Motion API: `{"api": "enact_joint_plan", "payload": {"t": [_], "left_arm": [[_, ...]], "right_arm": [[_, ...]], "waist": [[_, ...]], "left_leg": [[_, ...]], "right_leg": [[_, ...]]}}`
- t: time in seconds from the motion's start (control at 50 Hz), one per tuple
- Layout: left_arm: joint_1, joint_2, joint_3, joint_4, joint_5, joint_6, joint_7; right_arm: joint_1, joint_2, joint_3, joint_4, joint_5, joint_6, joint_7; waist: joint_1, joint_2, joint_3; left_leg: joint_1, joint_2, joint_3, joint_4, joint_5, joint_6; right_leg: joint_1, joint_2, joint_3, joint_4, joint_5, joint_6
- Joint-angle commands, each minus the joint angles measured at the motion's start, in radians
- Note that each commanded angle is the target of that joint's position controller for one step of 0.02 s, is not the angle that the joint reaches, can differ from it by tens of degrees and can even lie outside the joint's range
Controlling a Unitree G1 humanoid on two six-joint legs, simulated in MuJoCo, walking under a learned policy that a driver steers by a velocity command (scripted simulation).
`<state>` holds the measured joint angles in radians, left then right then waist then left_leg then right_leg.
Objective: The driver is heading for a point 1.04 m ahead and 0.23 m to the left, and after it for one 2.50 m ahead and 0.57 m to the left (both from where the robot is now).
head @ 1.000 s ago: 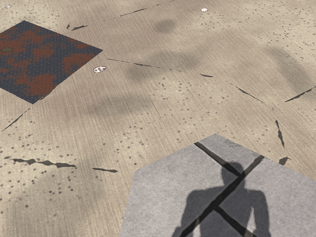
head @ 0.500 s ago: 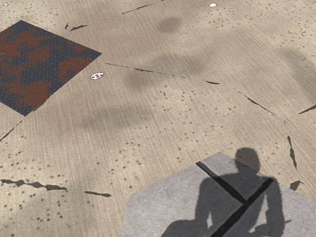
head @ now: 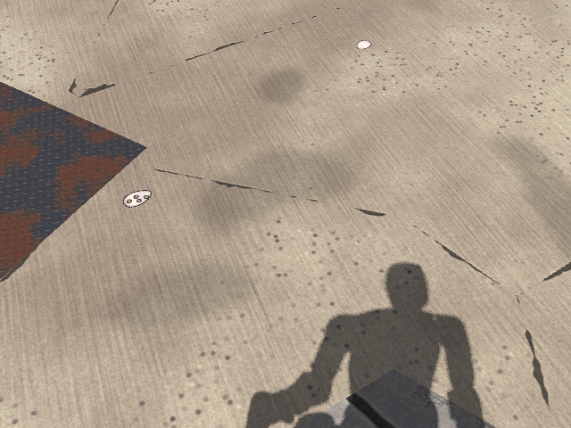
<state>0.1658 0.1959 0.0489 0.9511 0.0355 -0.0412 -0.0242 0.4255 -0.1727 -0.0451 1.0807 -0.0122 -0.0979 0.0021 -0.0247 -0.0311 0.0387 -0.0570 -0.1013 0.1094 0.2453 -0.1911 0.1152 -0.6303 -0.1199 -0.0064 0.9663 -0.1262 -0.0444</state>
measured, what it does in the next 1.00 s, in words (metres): walks ahead: right foot, then left foot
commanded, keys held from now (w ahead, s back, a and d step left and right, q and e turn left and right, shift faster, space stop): w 0.52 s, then w+q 0.48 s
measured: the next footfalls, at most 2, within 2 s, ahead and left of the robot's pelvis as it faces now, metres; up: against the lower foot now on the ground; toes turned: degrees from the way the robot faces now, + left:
right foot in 0.26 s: +0.33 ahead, -0.11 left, +0.00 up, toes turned -4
left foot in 0.82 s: +0.62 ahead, +0.06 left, +0.00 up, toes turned +11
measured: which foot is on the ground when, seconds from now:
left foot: down 0.00-0.28, up 0.30-0.80, down 0.82-1.00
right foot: up 0.00-0.24, down 0.26-0.82, up 0.84-1.00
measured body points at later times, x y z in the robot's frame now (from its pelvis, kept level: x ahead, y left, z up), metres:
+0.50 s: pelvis +0.29 -0.05 +0.00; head +0.31 -0.06 +0.45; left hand +0.28 +0.20 -0.14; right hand +0.37 -0.30 -0.15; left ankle +0.33 +0.10 -0.67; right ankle +0.29 -0.11 -0.75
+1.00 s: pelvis +0.57 +0.01 -0.01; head +0.60 +0.03 +0.44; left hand +0.62 +0.28 -0.14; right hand +0.66 -0.24 -0.14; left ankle +0.58 +0.05 -0.75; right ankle +0.58 -0.14 -0.66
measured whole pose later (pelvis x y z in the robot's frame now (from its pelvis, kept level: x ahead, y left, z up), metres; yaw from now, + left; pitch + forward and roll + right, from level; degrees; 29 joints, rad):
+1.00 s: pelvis +0.57 +0.01 -0.01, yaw +13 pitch +0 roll +0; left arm 0.19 0.22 0.05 0.88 0.04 -0.08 0.00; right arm 0.28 -0.24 -0.08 0.96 0.00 -0.05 0.00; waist -0.01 -0.02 0.05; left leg -0.23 -0.14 0.03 0.39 -0.16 0.14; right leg -0.51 -0.08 0.01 1.16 -0.31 -0.01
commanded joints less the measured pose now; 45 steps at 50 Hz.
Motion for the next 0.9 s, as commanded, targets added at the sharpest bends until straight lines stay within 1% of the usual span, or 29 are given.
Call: {"api": "enact_joint_plan", "payload": {"t": [0.02,0.12,0.16,0.2,0.22,0.24,0.26,0.28,0.3,0.32,0.34,0.36,0.38,0.4,0.44,0.48,0.54,0.62,0.68,0.7,0.74,0.76,0.78,0.8,0.82,0.84,0.86,0.88,0.9], "left_arm": [[-0.071,0.029,-0.001,-0.066,-0.009,-0.002,-0.006],[-0.210,0.025,-0.011,-0.113,-0.016,-0.010,-0.006],[-0.229,0.035,-0.008,-0.128,-0.015,-0.018,-0.004],[-0.169,0.053,0.001,-0.118,-0.015,-0.027,0.003],[-0.080,0.070,0.011,-0.091,-0.014,-0.032,0.010],[0.075,0.089,0.025,-0.039,-0.010,-0.041,0.019],[0.247,0.138,0.044,0.008,0.012,-0.049,0.029],[0.367,0.255,0.075,0.017,0.037,-0.049,0.034],[0.312,0.229,0.073,0.019,0.000,-0.031,0.020],[0.184,0.185,0.059,0.003,-0.021,-0.028,0.016],[0.110,0.115,0.040,-0.010,-0.022,-0.035,0.011],[0.086,0.076,0.028,-0.003,-0.020,-0.042,0.012],[0.092,0.043,0.016,0.014,-0.023,-0.049,0.017],[0.115,0.036,0.012,0.028,-0.022,-0.056,0.021],[0.171,0.067,0.015,0.050,-0.024,-0.070,0.025],[0.205,0.093,0.018,0.058,-0.024,-0.073,0.025],[0.255,0.090,0.012,0.064,-0.023,-0.072,0.023],[0.319,0.091,0.008,0.080,-0.019,-0.077,0.031],[0.355,0.089,0.005,0.097,-0.013,-0.076,0.043],[0.355,0.093,0.006,0.100,-0.010,-0.075,0.047],[0.332,0.113,0.010,0.097,-0.008,-0.072,0.057],[0.319,0.130,0.014,0.094,-0.006,-0.068,0.062],[0.308,0.145,0.019,0.090,-0.004,-0.060,0.063],[0.294,0.156,0.021,0.080,-0.009,-0.052,0.062],[0.273,0.146,0.016,0.042,-0.017,-0.052,0.058],[0.326,0.070,0.007,-0.013,-0.049,-0.064,0.035],[0.235,0.139,0.019,-0.036,-0.028,-0.072,0.029],[0.141,0.128,0.015,-0.071,-0.029,-0.085,0.024],[0.130,0.123,0.015,-0.073,-0.030,-0.091,0.025]], "right_arm": [[0.042,-0.099,-0.007,-0.040,0.003,-0.014,-0.002],[0.133,-0.105,-0.003,-0.012,-0.004,-0.013,-0.013],[0.136,-0.114,-0.005,-0.005,-0.011,-0.010,-0.019],[0.101,-0.132,-0.010,-0.008,-0.015,-0.009,-0.025],[0.087,-0.144,-0.013,-0.009,-0.017,-0.008,-0.027],[0.067,-0.150,-0.015,-0.012,-0.013,-0.003,-0.025],[0.053,-0.136,-0.009,-0.029,-0.002,-0.003,-0.022],[0.152,-0.033,0.012,-0.061,0.042,-0.003,-0.008],[0.138,-0.102,-0.011,-0.049,0.025,-0.001,-0.007],[0.036,-0.118,-0.019,-0.081,0.010,0.003,-0.007],[-0.028,-0.107,-0.016,-0.098,0.003,-0.003,-0.002],[-0.044,-0.088,-0.018,-0.097,-0.003,0.002,0.001],[-0.028,-0.072,-0.016,-0.096,-0.019,0.016,0.006],[-0.008,-0.051,-0.014,-0.088,-0.025,0.030,0.012],[-0.030,-0.046,-0.015,-0.100,-0.029,0.046,0.022],[-0.117,-0.058,-0.016,-0.133,-0.028,0.056,0.026],[-0.253,-0.066,-0.013,-0.181,-0.018,0.058,0.030],[-0.379,-0.045,0.003,-0.221,-0.005,0.053,0.034],[-0.439,-0.053,0.005,-0.248,-0.008,0.048,0.034],[-0.446,-0.056,0.004,-0.255,-0.011,0.046,0.035],[-0.412,-0.068,-0.004,-0.253,-0.015,0.041,0.032],[-0.363,-0.081,-0.012,-0.242,-0.017,0.039,0.027],[-0.271,-0.099,-0.023,-0.216,-0.018,0.035,0.023],[-0.130,-0.123,-0.039,-0.172,-0.026,0.029,0.020],[0.018,-0.200,-0.066,-0.143,-0.044,0.027,0.012],[0.029,-0.296,-0.094,-0.159,-0.028,0.040,0.007],[-0.010,-0.285,-0.090,-0.161,-0.005,0.055,0.011],[-0.079,-0.246,-0.079,-0.169,0.000,0.056,0.006],[-0.117,-0.188,-0.065,-0.168,-0.001,0.053,0.006]], "waist": [[0.005,0.075,0.073],[-0.041,0.099,0.075],[-0.034,0.103,0.077],[0.010,0.114,0.046],[0.049,0.122,0.000],[0.116,0.104,-0.077],[0.181,0.075,-0.177],[0.159,-0.133,-0.338],[0.138,-0.089,-0.359],[0.088,-0.034,-0.173],[0.070,0.010,-0.073],[0.037,0.015,-0.016],[0.007,-0.004,0.006],[-0.006,-0.017,0.003],[-0.018,-0.017,0.007],[-0.010,-0.017,0.031],[0.019,-0.023,0.056],[0.058,-0.032,0.068],[0.071,-0.030,0.083],[0.067,-0.030,0.083],[0.038,-0.040,0.054],[0.014,-0.054,0.018],[-0.024,-0.058,-0.037],[-0.084,-0.045,-0.112],[-0.147,0.018,-0.207],[-0.086,0.310,-0.318],[-0.081,0.120,-0.301],[-0.063,0.073,-0.169],[-0.023,-0.011,-0.079]], "left_leg": [[-0.050,0.255,-0.159,-0.139,0.321,0.070],[0.108,0.278,-0.133,-0.094,0.473,0.066],[0.175,0.305,-0.132,-0.055,0.557,0.074],[0.201,0.316,-0.114,0.040,0.785,0.062],[0.205,0.314,-0.106,0.141,0.905,0.051],[0.174,0.289,-0.083,0.313,0.911,0.035],[-0.004,0.257,-0.065,0.544,0.682,0.020],[-0.362,0.104,-0.004,0.959,0.108,-0.030],[-0.507,0.033,-0.130,1.118,-0.308,-0.021],[-0.581,0.107,-0.162,1.119,-0.220,-0.013],[-0.570,0.144,-0.160,1.057,-0.143,-0.013],[-0.529,0.174,-0.156,0.991,-0.105,-0.016],[-0.477,0.192,-0.153,0.939,-0.086,-0.027],[-0.443,0.196,-0.145,0.913,-0.075,-0.038],[-0.465,0.200,-0.121,0.881,-0.047,-0.055],[-0.539,0.217,-0.102,0.818,0.019,-0.073],[-0.608,0.221,-0.078,0.668,0.121,-0.091],[-0.579,0.178,-0.048,0.473,0.215,-0.071],[-0.583,0.155,-0.029,0.391,0.193,-0.035],[-0.575,0.146,-0.021,0.369,0.167,-0.020],[-0.500,0.102,0.014,0.341,0.085,0.018],[-0.439,0.067,0.036,0.338,0.032,0.040],[-0.347,0.029,0.052,0.318,-0.006,0.064],[-0.168,0.011,0.040,0.248,0.030,0.094],[0.080,0.163,-0.168,0.226,-0.021,0.156],[0.381,0.462,-0.767,0.103,0.002,0.340],[0.369,0.449,-0.810,0.045,0.023,0.341],[0.253,0.426,-0.658,0.038,0.058,0.300],[0.106,0.384,-0.562,0.009,0.165,0.248]], "right_leg": [[-0.027,0.013,-0.048,-0.152,0.109,0.020],[-0.017,0.062,-0.091,-0.337,0.139,-0.004],[-0.008,0.076,-0.091,-0.380,0.087,-0.029],[0.101,0.118,-0.105,-0.420,0.003,-0.065],[0.205,0.150,-0.112,-0.437,-0.035,-0.085],[0.380,0.174,-0.122,-0.503,0.002,-0.108],[0.642,0.069,-0.016,-0.510,-0.003,-0.148],[0.972,-0.257,0.451,-0.544,-0.083,-0.283],[0.953,-0.302,0.698,-0.681,-0.122,-0.319],[0.794,-0.258,0.524,-0.705,-0.194,-0.276],[0.647,-0.215,0.407,-0.752,-0.149,-0.241],[0.548,-0.164,0.311,-0.783,-0.083,-0.197],[0.476,-0.120,0.234,-0.803,-0.025,-0.165],[0.449,-0.101,0.192,-0.812,0.021,-0.155],[0.447,-0.082,0.141,-0.823,0.127,-0.161],[0.461,-0.073,0.110,-0.847,0.153,-0.164],[0.510,-0.053,0.060,-0.861,0.219,-0.151],[0.584,-0.058,-0.027,-0.865,0.307,-0.120],[0.687,-0.092,-0.071,-0.837,0.381,-0.115],[0.720,-0.104,-0.085,-0.813,0.434,-0.112],[0.769,-0.118,-0.122,-0.710,0.696,-0.100],[0.788,-0.122,-0.138,-0.616,0.849,-0.094],[0.793,-0.120,-0.153,-0.470,0.933,-0.089],[0.727,-0.104,-0.177,-0.268,0.868,-0.071],[0.509,-0.077,-0.190,0.025,0.576,-0.047],[0.075,0.177,-0.170,0.461,-0.305,0.017],[-0.069,0.150,0.030,0.527,-0.330,0.001],[-0.122,0.088,0.051,0.481,-0.248,-0.004],[-0.075,0.049,0.047,0.373,-0.192,-0.001]]}}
